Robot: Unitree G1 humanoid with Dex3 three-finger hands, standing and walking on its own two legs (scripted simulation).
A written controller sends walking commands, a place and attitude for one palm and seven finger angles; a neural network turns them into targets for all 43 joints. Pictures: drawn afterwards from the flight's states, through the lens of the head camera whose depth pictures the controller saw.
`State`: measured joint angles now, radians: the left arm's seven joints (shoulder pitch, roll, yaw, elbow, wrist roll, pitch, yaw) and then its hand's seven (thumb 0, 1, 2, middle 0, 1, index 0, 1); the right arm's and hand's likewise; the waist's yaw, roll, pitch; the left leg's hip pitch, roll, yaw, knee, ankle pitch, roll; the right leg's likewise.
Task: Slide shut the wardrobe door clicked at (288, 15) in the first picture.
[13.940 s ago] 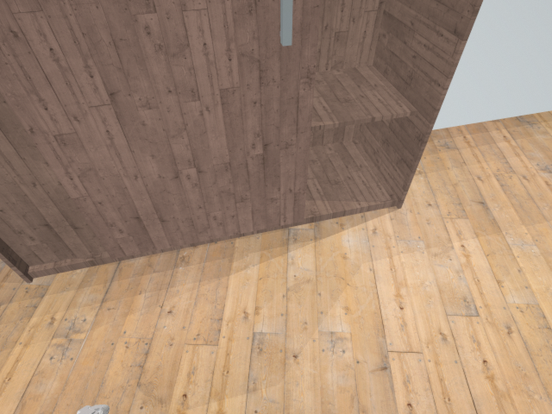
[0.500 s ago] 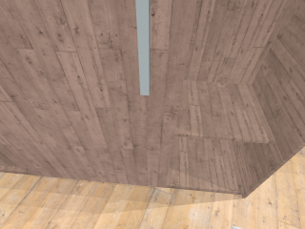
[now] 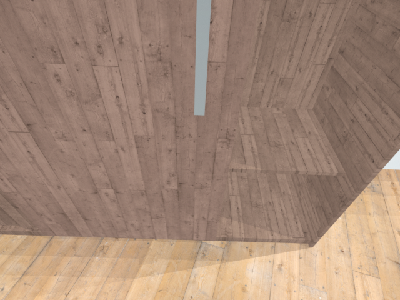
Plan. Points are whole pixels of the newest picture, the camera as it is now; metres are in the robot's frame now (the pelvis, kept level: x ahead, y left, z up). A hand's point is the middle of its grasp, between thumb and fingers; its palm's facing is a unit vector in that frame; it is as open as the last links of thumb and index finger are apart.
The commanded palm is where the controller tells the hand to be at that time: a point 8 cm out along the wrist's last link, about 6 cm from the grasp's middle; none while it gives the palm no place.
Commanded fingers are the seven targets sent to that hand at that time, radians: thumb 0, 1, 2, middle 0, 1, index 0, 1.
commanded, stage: come to a stop and stand still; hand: left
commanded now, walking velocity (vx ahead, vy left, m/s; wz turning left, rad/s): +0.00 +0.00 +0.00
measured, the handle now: (202, 45) +0.54 +0.03 +0.27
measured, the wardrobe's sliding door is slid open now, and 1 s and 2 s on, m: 0.49 0.49 0.49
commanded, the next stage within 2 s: none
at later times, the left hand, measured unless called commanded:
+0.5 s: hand out of the picture -0.12 +0.18 -0.17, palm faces +0.12 -0.98 -0.17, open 7.3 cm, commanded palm none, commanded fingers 0.00 0.90 0.90 -0.20 -0.30 -0.20 -0.30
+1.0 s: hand out of the picture -0.10 +0.26 -0.16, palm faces +0.05 -0.99 -0.15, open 7.3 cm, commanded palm none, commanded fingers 0.00 0.90 0.90 -0.20 -0.30 -0.20 -0.30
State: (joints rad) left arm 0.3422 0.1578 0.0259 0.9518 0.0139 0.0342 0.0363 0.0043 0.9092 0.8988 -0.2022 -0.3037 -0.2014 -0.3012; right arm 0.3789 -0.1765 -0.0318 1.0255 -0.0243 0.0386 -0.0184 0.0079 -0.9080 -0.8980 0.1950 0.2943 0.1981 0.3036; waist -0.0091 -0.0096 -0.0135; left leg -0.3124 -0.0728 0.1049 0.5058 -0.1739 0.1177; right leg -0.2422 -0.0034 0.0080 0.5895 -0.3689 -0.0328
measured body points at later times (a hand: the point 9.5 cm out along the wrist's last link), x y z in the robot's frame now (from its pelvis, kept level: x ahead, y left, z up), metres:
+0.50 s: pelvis -0.05 +0.03 +0.01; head -0.08 +0.03 +0.46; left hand -0.12 +0.23 -0.15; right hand -0.02 -0.20 -0.15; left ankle +0.06 +0.05 -0.73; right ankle +0.00 -0.12 -0.72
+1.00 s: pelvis -0.15 +0.08 +0.02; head -0.20 +0.11 +0.47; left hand -0.10 +0.31 -0.14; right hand -0.20 -0.14 -0.13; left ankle -0.04 +0.10 -0.72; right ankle -0.16 -0.04 -0.67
